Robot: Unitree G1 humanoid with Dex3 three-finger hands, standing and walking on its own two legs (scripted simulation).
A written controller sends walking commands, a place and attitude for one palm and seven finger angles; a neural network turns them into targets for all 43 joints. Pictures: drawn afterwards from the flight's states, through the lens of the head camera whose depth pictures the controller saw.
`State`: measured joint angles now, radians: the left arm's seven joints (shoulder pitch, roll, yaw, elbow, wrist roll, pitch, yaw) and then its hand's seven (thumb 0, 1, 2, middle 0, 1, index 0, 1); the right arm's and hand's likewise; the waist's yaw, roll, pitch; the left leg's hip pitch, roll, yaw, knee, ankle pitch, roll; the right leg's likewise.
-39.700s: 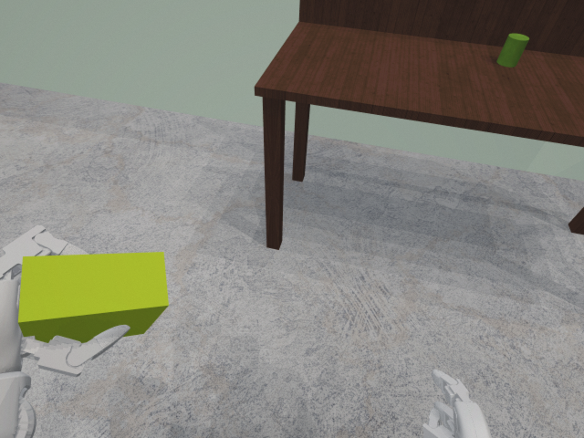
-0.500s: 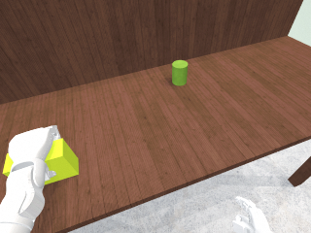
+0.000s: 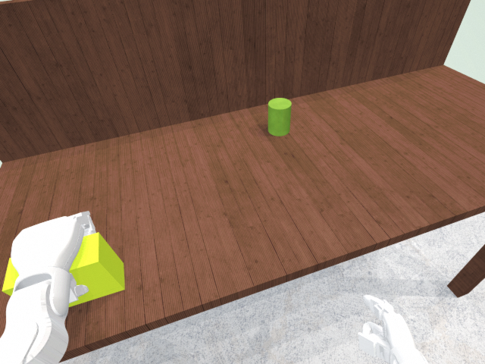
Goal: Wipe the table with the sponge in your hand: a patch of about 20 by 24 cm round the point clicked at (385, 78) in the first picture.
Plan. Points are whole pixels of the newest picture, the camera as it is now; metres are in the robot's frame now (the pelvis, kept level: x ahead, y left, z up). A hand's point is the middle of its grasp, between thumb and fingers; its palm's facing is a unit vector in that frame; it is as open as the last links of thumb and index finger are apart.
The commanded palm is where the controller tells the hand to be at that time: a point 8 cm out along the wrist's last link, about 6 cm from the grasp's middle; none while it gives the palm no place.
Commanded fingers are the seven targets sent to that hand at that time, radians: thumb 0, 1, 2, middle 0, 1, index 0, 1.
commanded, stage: lift the sponge slowly off the table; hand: left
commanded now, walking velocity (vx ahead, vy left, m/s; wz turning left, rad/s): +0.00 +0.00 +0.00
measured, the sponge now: (76, 279) +0.23 +0.32 +0.03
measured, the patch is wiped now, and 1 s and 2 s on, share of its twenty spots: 1.00 1.00 1.00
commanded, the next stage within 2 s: bring the sponge back beside the body in 2.00 s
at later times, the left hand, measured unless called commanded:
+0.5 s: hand (70, 261) +0.23 +0.31 +0.09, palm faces +0.02 -0.07 -1.00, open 9.5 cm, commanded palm +0.20 +0.30 +0.16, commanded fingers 0.00 0.10 1.30 -1.20 -1.60 -1.20 -1.60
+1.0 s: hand (57, 246) +0.23 +0.32 +0.12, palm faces +0.04 -0.05 -1.00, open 9.5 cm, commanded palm +0.21 +0.30 +0.19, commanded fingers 0.00 0.10 1.30 -1.20 -1.60 -1.20 -1.60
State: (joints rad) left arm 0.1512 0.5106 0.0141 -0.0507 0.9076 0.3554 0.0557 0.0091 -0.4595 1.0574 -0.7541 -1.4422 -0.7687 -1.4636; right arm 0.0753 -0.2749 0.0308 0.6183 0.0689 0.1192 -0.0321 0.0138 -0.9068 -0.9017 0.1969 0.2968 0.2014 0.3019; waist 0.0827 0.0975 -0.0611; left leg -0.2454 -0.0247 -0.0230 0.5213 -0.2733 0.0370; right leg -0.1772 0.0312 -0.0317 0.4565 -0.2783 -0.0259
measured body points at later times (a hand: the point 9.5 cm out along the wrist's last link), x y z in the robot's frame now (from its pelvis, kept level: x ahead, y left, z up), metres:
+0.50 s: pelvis +0.00 -0.01 +0.00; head -0.02 -0.04 +0.45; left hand +0.22 +0.31 +0.14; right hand +0.23 -0.22 -0.08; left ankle +0.00 +0.10 -0.74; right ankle -0.02 -0.11 -0.74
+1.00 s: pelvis -0.01 -0.01 +0.00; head -0.03 -0.05 +0.45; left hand +0.23 +0.31 +0.17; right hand +0.23 -0.22 -0.08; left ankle +0.00 +0.10 -0.74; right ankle -0.02 -0.11 -0.74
